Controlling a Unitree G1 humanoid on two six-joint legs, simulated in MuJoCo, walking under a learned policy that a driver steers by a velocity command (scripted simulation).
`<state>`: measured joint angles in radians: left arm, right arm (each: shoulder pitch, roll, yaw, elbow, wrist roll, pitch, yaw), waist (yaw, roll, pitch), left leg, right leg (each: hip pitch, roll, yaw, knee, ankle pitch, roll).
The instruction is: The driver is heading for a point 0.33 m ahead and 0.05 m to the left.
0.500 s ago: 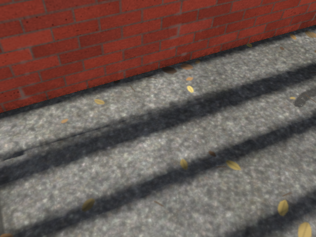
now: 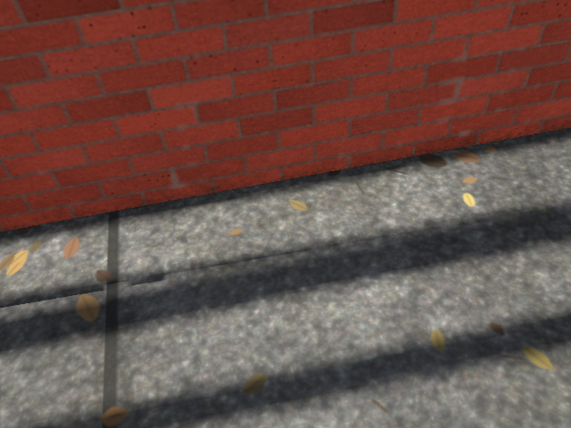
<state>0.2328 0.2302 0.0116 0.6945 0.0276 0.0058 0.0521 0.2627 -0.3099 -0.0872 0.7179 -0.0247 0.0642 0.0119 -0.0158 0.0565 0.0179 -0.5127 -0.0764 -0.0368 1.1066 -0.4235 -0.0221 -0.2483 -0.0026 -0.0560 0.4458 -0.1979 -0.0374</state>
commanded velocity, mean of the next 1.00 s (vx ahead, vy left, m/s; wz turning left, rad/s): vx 0.01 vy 0.00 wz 0.42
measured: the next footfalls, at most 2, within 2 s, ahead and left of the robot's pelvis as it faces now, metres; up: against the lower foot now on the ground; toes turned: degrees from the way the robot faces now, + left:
left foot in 0.22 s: -0.01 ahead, +0.12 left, +0.00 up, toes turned +9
right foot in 0.76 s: +0.05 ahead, -0.05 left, +0.00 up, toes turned +26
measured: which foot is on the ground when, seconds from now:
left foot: up 0.00-0.20, down 0.22-0.76, up 0.78-1.00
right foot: down 0.00-0.22, up 0.24-0.74, down 0.76-1.00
